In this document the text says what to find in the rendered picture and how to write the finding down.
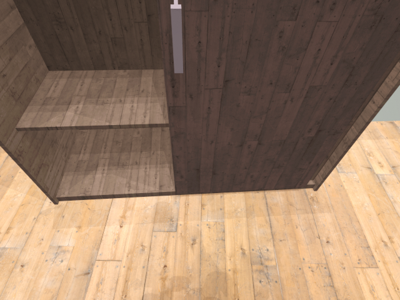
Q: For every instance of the handle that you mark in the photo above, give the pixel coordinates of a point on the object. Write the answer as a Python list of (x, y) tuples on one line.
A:
[(177, 37)]

